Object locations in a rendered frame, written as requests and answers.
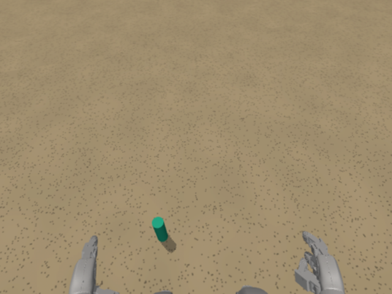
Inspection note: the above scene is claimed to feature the right robot hand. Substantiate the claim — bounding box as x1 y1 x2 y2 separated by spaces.
295 231 345 294

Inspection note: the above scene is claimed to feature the left robot hand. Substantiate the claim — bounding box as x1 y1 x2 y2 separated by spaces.
69 235 119 294

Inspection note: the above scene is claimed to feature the can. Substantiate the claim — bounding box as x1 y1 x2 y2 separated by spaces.
152 217 168 242

